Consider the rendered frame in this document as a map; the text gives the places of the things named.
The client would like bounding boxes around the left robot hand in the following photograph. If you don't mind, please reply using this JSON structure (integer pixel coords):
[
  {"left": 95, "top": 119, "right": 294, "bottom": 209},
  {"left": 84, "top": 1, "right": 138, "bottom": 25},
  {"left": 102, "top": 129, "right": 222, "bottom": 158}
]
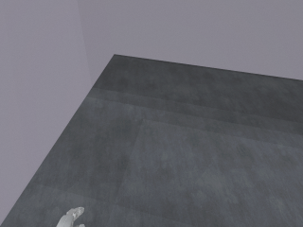
[{"left": 56, "top": 207, "right": 85, "bottom": 227}]

